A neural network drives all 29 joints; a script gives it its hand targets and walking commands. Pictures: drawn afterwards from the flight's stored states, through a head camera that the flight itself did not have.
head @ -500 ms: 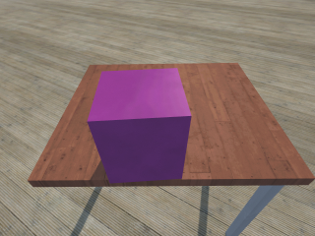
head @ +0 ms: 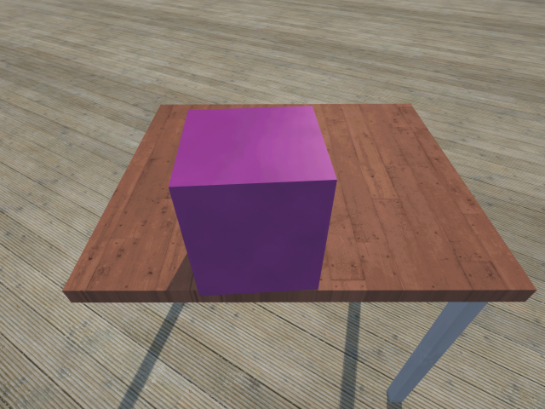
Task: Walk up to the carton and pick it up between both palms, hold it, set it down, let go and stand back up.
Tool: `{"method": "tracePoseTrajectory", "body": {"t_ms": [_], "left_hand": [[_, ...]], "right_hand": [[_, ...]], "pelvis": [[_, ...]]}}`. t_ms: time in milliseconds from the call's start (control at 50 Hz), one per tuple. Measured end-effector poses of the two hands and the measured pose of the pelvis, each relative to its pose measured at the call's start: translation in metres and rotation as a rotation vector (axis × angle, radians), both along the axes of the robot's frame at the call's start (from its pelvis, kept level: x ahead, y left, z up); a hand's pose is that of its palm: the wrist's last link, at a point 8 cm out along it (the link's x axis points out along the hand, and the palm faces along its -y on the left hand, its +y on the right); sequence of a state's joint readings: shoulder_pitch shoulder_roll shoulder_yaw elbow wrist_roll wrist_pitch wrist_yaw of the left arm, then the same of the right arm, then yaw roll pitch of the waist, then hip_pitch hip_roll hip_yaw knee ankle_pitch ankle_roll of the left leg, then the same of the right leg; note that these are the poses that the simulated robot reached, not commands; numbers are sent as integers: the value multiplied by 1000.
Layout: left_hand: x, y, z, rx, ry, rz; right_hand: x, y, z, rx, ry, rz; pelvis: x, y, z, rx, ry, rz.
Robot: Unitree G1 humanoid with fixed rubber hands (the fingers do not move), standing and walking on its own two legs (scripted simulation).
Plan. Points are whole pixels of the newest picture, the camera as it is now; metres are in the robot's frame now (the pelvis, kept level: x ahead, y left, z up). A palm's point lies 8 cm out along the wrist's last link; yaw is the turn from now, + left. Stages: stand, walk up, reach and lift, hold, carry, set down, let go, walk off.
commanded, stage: stand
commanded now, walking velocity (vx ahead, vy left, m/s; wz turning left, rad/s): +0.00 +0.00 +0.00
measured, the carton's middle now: (255, 202) +0.44 +0.03 +0.09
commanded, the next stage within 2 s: none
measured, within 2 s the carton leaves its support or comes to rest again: neither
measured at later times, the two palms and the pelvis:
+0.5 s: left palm out of the picture -0.05 +0.25 -0.14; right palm out of the picture -0.03 -0.23 -0.14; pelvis -0.02 +0.01 +0.00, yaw +1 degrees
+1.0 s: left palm out of the picture +0.01 +0.24 -0.13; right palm out of the picture +0.01 -0.23 -0.14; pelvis +0.01 +0.00 +0.00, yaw +1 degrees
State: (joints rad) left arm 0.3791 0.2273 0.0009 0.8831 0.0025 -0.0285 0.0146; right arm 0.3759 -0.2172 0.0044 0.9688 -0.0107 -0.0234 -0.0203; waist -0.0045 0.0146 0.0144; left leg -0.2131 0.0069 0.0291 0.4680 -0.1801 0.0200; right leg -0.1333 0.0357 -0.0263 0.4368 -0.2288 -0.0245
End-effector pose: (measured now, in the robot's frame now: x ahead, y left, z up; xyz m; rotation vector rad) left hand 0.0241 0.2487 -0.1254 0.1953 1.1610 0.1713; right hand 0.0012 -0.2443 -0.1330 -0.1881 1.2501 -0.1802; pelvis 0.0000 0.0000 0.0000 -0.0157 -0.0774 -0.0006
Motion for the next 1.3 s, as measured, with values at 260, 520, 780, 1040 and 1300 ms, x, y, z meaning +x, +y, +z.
{"method": "tracePoseTrajectory", "body": {"t_ms": [260, 520, 780, 1040, 1300], "left_hand": [[-44, 4, -8, -6, 97, 31], [-70, 4, -10, -2, 168, 70], [-49, -5, -10, -10, 149, 76], [-14, -14, -8, -14, 126, 57], [13, -24, -8, -17, 117, 39]], "right_hand": [[-32, 8, -5, 4, 69, -24], [-35, 11, -9, 9, 88, -33], [-13, 10, -9, 16, 71, -30], [10, 10, -8, 25, 72, -23], [33, 9, -9, 35, 73, -8]], "pelvis": [[-15, 6, -2, 0, 9, 6], [-18, 7, -3, 2, 31, 11], [-6, 4, -3, 6, 37, 13], [15, -2, 0, 10, 38, 12], [32, -8, 2, 13, 34, 12]]}}
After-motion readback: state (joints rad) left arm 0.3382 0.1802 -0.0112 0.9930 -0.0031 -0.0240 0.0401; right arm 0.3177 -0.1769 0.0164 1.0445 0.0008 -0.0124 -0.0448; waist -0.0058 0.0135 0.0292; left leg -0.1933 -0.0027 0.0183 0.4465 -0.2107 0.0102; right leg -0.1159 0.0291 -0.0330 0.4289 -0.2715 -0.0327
